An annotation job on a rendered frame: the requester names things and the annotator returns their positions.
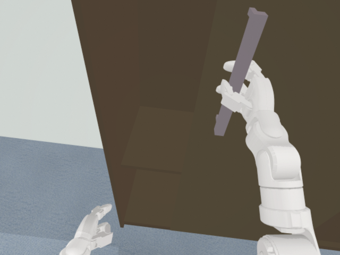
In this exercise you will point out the robot right upper arm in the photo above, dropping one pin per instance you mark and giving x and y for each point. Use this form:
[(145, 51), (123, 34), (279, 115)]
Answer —
[(285, 244)]

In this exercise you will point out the wardrobe door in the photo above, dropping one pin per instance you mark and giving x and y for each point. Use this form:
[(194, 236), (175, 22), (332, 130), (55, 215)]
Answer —
[(329, 230), (299, 52)]

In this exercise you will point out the left robot hand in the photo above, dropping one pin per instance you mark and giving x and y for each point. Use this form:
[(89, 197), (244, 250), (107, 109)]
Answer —
[(99, 235)]

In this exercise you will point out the left robot forearm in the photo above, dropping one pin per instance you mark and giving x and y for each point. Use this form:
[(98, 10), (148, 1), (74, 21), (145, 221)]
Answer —
[(77, 246)]

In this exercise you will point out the right robot forearm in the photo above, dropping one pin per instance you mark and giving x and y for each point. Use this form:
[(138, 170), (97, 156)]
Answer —
[(279, 176)]

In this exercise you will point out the handle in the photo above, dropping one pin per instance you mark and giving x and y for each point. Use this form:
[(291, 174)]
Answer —
[(252, 34)]

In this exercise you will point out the right robot hand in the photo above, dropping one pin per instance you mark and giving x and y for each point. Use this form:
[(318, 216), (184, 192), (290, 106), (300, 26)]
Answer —
[(257, 97)]

